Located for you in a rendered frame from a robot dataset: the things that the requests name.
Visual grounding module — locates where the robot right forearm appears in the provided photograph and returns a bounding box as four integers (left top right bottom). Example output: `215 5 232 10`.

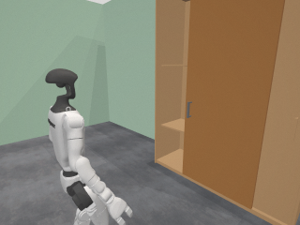
75 157 115 205

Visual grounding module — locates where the handle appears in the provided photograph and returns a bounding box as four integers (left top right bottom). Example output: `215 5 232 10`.
187 101 192 118
290 118 299 142

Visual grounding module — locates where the wardrobe door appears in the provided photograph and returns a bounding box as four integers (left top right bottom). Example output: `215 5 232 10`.
252 0 300 225
182 0 285 210

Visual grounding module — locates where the robot torso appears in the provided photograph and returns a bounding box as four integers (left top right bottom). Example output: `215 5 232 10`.
48 107 86 197

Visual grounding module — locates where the left robot upper arm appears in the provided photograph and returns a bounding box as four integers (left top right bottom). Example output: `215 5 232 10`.
49 105 53 142

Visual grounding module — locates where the right robot upper arm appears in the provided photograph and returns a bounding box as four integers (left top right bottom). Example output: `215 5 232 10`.
63 112 90 173

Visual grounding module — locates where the robot head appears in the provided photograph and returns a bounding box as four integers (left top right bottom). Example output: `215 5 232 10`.
45 68 78 113

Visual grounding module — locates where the right robot hand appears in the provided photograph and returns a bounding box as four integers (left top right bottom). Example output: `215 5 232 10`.
107 197 133 225

